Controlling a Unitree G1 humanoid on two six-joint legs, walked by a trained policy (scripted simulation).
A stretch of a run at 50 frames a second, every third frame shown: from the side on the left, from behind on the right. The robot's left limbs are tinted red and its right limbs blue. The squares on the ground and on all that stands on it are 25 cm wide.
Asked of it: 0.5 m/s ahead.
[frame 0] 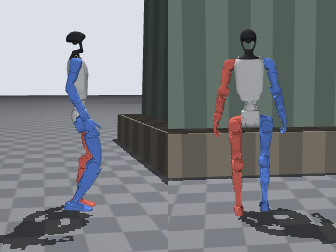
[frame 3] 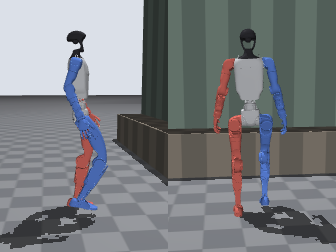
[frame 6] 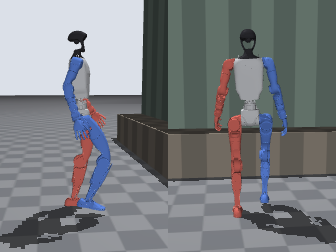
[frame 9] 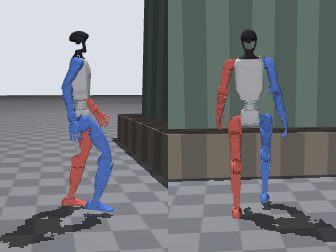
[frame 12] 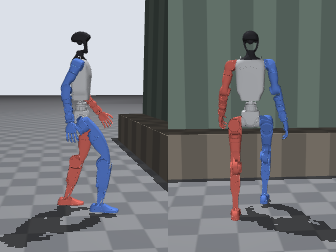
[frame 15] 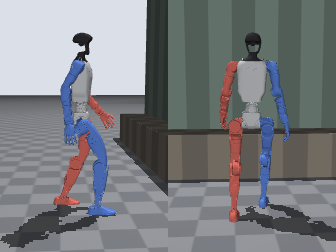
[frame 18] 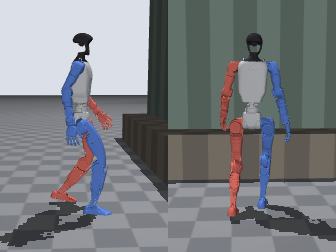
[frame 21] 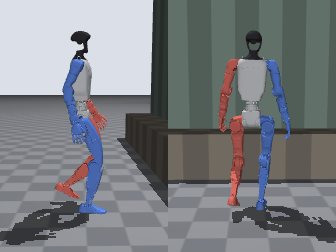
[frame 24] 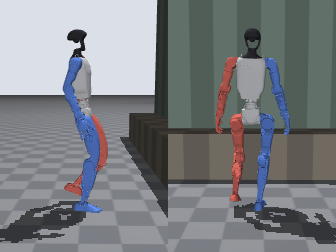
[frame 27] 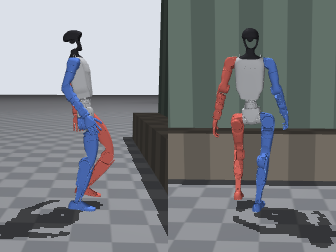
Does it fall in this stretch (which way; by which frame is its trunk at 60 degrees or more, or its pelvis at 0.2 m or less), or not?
no
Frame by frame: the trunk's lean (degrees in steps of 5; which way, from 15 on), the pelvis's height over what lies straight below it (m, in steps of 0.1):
0: 5, 0.8
3: 5, 0.8
6: 5, 0.8
9: 5, 0.8
12: 0, 0.8
15: 0, 0.8
18: 5, 0.8
21: 0, 0.8
24: 5, 0.8
27: 10, 0.8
